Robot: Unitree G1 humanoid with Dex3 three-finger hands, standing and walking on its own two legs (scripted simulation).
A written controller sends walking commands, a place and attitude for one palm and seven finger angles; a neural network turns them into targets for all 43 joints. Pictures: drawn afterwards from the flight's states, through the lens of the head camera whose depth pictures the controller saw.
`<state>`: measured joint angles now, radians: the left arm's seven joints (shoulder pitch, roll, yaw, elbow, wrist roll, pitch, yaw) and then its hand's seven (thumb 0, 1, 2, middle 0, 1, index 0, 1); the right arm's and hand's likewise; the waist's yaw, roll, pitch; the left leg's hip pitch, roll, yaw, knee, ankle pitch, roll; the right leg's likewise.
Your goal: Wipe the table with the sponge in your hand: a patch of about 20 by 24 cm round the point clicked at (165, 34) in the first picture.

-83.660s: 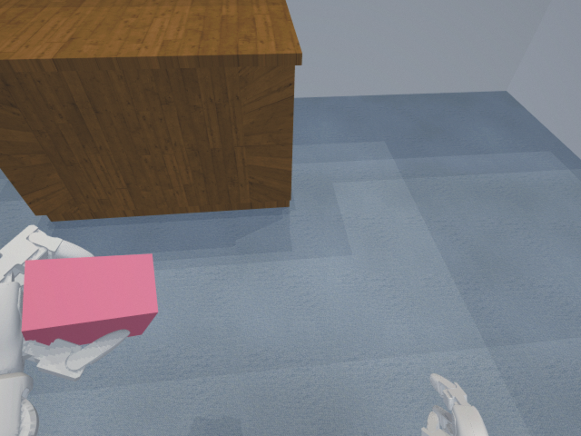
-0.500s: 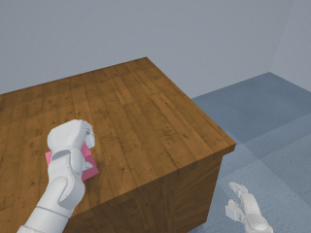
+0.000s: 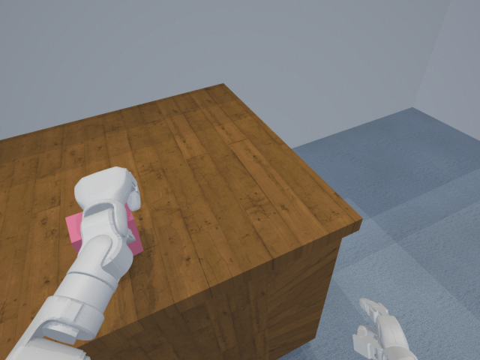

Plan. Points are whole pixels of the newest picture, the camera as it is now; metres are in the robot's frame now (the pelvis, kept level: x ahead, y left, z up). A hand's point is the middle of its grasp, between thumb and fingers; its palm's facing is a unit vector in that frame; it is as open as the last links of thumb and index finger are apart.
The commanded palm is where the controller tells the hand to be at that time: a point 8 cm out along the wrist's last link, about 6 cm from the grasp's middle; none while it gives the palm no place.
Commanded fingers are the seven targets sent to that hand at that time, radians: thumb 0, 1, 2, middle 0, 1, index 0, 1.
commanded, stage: wipe forward along the middle lane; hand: left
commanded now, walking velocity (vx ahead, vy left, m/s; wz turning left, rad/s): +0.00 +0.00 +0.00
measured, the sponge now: (109, 242) +0.30 +0.29 +0.04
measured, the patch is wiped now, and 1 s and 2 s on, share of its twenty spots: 1.00 1.00 1.00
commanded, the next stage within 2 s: slide back across to the first lane in 0.84 s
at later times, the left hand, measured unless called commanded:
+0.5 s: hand (110, 194) +0.37 +0.29 +0.11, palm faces -0.11 -0.02 -0.99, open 8.0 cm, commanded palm +0.36 +0.30 +0.14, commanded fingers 0.00 0.10 1.30 -1.20 -1.60 -1.20 -1.60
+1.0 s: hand (108, 184) +0.40 +0.31 +0.10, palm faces -0.10 +0.00 -0.99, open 8.1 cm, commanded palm +0.38 +0.32 +0.14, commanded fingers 0.00 0.10 1.30 -1.20 -1.60 -1.20 -1.60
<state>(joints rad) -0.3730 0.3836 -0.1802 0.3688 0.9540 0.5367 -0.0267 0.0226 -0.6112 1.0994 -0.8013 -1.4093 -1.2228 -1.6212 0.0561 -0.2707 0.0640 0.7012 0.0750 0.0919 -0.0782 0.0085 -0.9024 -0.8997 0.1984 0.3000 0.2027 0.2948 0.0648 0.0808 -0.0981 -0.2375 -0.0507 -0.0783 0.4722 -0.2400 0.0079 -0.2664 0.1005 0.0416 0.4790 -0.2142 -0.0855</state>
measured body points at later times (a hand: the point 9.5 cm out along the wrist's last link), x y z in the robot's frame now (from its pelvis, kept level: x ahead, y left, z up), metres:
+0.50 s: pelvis +0.00 -0.02 +0.00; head +0.00 -0.06 +0.45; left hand +0.37 +0.29 +0.16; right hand +0.15 -0.28 -0.13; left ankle +0.01 +0.12 -0.74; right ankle +0.02 -0.06 -0.74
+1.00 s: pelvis +0.00 -0.01 +0.00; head +0.02 -0.04 +0.44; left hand +0.40 +0.31 +0.16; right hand +0.13 -0.27 -0.14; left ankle +0.01 +0.12 -0.74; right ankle +0.02 -0.06 -0.74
